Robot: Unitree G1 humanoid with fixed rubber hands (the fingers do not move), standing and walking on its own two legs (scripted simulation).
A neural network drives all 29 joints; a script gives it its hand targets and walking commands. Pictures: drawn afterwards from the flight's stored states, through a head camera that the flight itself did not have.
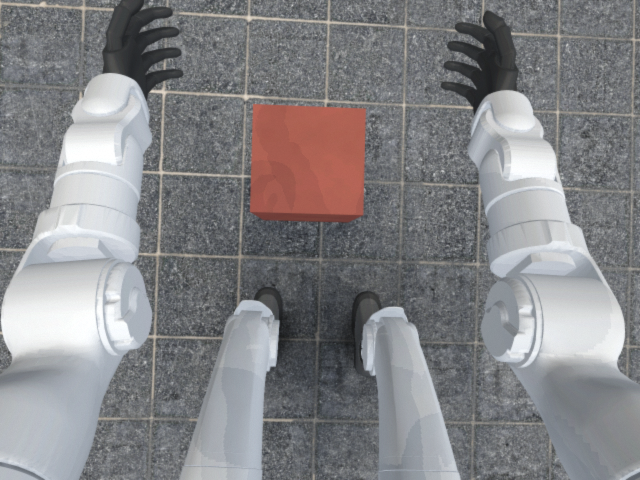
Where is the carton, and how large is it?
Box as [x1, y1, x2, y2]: [250, 104, 365, 222]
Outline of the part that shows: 253,104 250,211 263,219 347,222 362,215 365,109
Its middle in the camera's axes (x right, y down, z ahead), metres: -0.03 -0.14 +0.85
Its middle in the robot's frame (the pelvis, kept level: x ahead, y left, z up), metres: +0.50 +0.03 -0.52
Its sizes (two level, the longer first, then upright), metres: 0.210 0.200 0.250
